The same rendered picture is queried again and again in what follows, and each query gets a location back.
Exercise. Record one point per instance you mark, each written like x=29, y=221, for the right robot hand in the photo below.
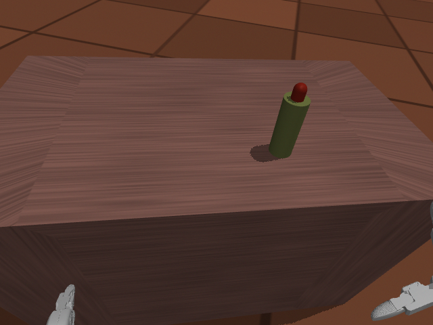
x=413, y=298

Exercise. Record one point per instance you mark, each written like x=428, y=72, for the bottle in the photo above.
x=294, y=107

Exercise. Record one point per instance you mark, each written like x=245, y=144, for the left robot hand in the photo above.
x=64, y=313

